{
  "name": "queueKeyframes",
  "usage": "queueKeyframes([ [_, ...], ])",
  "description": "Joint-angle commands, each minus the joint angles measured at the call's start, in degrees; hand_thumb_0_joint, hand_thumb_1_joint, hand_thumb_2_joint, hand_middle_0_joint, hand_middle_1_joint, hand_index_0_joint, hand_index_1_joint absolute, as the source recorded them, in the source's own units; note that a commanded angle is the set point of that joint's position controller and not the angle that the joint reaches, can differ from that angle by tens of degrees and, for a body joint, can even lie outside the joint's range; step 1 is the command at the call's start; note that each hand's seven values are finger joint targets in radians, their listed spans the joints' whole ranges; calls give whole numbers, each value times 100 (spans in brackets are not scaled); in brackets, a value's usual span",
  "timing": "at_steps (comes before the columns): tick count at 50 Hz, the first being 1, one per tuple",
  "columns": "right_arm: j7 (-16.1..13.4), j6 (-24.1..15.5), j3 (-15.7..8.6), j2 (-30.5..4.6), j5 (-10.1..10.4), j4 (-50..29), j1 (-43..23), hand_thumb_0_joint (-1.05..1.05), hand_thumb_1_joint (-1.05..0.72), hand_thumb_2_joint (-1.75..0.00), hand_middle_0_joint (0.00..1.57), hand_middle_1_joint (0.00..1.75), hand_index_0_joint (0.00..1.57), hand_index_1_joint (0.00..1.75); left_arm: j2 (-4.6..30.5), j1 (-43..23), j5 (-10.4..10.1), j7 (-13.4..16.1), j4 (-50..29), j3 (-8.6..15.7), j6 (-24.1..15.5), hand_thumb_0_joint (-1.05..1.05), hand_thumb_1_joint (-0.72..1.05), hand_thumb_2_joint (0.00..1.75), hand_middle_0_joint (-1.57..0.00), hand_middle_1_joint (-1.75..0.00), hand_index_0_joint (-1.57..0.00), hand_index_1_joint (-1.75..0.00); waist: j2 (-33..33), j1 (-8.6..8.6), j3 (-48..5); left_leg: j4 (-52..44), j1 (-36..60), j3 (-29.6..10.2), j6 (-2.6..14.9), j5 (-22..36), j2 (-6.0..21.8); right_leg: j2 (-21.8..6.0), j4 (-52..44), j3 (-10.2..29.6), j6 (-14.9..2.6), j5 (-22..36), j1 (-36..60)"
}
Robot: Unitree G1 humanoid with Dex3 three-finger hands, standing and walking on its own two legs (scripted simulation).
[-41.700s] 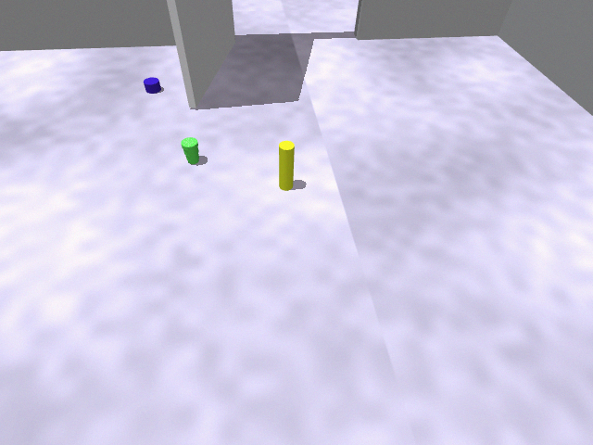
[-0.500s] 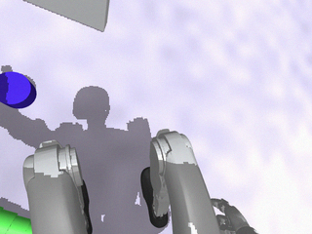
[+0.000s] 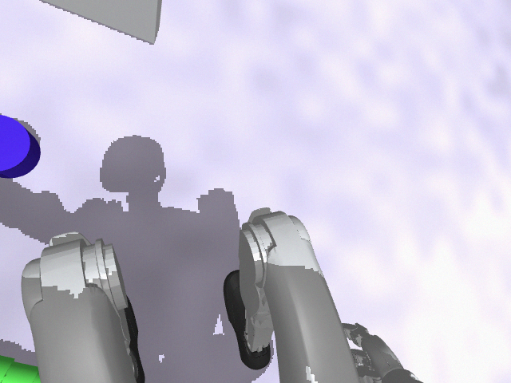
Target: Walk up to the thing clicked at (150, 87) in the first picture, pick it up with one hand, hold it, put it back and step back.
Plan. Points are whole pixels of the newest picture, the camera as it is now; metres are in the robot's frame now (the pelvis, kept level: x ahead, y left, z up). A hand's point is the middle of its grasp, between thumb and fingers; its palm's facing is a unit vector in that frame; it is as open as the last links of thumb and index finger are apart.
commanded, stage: rise first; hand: left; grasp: from above
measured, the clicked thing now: (2, 147) +0.47 +0.34 -0.29
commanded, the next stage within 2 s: approach in 1.28 s
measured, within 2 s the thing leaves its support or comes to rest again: neither
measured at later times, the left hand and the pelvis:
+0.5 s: hand out of the picture +0.42 +0.37 -0.19, palm faces -0.43 -0.13 -0.89, open 14.3 cm; pelvis +0.00 +0.00 +0.00, yaw +0 degrees
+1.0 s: hand out of the picture +0.43 +0.37 -0.18, palm faces -0.43 -0.12 -0.90, open 14.2 cm; pelvis +0.00 +0.00 +0.00, yaw +0 degrees
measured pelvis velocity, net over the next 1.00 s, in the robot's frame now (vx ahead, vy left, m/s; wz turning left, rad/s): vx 0.00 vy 0.00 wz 0.00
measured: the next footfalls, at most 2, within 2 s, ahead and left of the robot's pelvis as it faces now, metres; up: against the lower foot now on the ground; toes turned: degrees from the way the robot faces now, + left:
none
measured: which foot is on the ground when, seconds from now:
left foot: down 0.00-1.00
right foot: down 0.00-1.00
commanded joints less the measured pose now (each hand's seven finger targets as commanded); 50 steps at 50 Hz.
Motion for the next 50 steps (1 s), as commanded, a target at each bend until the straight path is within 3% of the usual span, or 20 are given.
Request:
queueKeyframes([
  [1, -41, 0, -461, -1534, -26, -21, 1126, 0, -91, -90, 20, 30, 20, 30, 1704, -1466, -74, 293, -724, 235, -14, 0, -60, 104, -6, -102, -5, -103, 2228, 27, -3876, -1287, 3378, 522, 142, 937, -70, 122, -1353, -426, -325, 1434, 1395],
  [9, -8, -77, -413, -1541, -33, -7, 1169, 0, -91, -90, 20, 30, 20, 30, 1681, -1555, -7, 418, -574, 175, 78, 0, -60, 104, -6, -103, -5, -104, 2237, -78, -3831, -1186, 3322, 569, 160, 1053, -61, 132, -1389, -397, -300, 1601, 1462],
  [12, -14, -96, -406, -1535, -20, -32, 1142, 0, -91, -90, 20, 30, 20, 30, 1751, -1435, -48, 427, -528, 225, 120, 0, -59, 103, -6, -103, -5, -104, 2218, -1, -3888, -1204, 3233, 600, 158, 936, -73, 138, -1414, -389, -301, 1510, 1555],
  [14, -7, -123, -415, -1526, -17, -22, 1152, 0, -91, -90, 20, 30, 20, 30, 1647, -1586, -26, 389, -520, 86, 160, 0, -60, 104, -6, -103, -5, -104, 2241, -95, -3798, -1191, 3225, 582, 158, 870, -62, 137, -1397, -390, -312, 1470, 1425],
  [23, -20, -157, -339, -1568, -20, -59, 1111, 0, -91, -90, 20, 30, 20, 30, 1899, -1561, -116, 375, -552, 236, 120, 0, -58, 102, -6, -104, -6, -104, 2215, -12, -3804, -1168, 3074, 597, 163, 802, -83, 139, -1396, -388, -297, 1419, 1535],
  [25, -13, -156, -342, -1583, -30, -65, 1124, 0, -91, -90, 20, 30, 20, 30, 1873, -1628, -73, 359, -576, 183, 126, 0, -58, 102, -6, -105, -6, -105, 2246, -74, -3849, -1172, 3152, 575, 161, 851, -70, 145, -1392, -408, -293, 1474, 1516],
  [29, -11, -164, -355, -1585, -4, -48, 1150, 0, -91, -90, 20, 30, 20, 30, 1801, -1472, -106, 335, -520, 176, 157, 0, -59, 103, -6, -104, -6, -105, 2352, -42, -3786, -1228, 3284, 531, 131, 919, -81, 120, -1302, -438, -313, 1490, 1402],
  [31, 15, -183, -362, -1568, -4, -35, 1159, 0, -91, -90, 20, 30, 20, 30, 1598, -1540, -88, 277, -441, -6, 162, 0, -59, 103, -6, -104, -5, -105, 2306, -160, -3630, -1261, 3253, 475, 123, 817, -63, 123, -1302, -465, -324, 1431, 1258],
  [33, 0, -161, -335, -1616, 11, -78, 1149, 0, -91, -90, 20, 30, 20, 30, 1842, -1529, -118, 286, -555, 155, 126, 0, -58, 103, -6, -104, -6, -104, 2388, -68, -3702, -1258, 3233, 501, 125, 852, -83, 117, -1315, -463, -310, 1452, 1379],
  [35, 5, -145, -333, -1584, -2, -55, 1141, 0, -91, -90, 20, 30, 20, 30, 1868, -1535, -61, 272, -635, 128, 124, 0, -58, 103, -7, -104, -6, -105, 2416, -15, -3840, -1207, 3252, 566, 138, 930, -84, 132, -1360, -419, -306, 1528, 1485],
  [37, 23, -157, -349, -1568, 8, -57, 1191, 0, -91, -90, 20, 30, 20, 30, 1721, -1662, -125, 268, -695, 60, 112, 0, -58, 102, -6, -105, -6, -105, 2324, -127, -3815, -1204, 3186, 551, 142, 881, -81, 131, -1381, -433, -302, 1493, 1466],
  [42, 23, -179, -396, -1590, 38, -83, 1209, 0, -91, -90, 20, 30, 20, 30, 1849, -1543, -140, 265, -782, 186, 147, 0, -58, 102, -7, -104, -6, -105, 2351, -32, -3895, -1217, 3318, 561, 142, 972, -79, 111, -1365, -414, -297, 1551, 1494],
  [45, 38, -183, -392, -1586, 52, -80, 1180, 0, -91, -90, 20, 30, 20, 30, 1714, -1628, -130, 233, -678, 67, 179, 0, -59, 103, -7, -103, -6, -104, 2347, -110, -3718, -1276, 3273, 511, 130, 812, -63, 107, -1361, -441, -314, 1422, 1307],
  [48, 29, -184, -380, -1584, 43, -72, 1182, 0, -91, -90, 20, 30, 20, 30, 1779, -1575, -157, 209, -762, 149, 195, 0, -59, 104, -7, -104, -6, -105, 2345, -37, -3848, -1217, 3299, 574, 146, 976, -79, 104, -1399, -405, -291, 1549, 1476],
  [50, 45, -186, -370, -1555, 50, -77, 1229, 0, -91, -90, 20, 30, 20, 30, 1757, -1595, -151, 180, -736, 96, 214, 0, -60, 104, -7, -104, -6, -105, 2227, -92, -3793, -1194, 3207, 577, 168, 981, -83, 112, -1439, -385, -287, 1589, 1535],
])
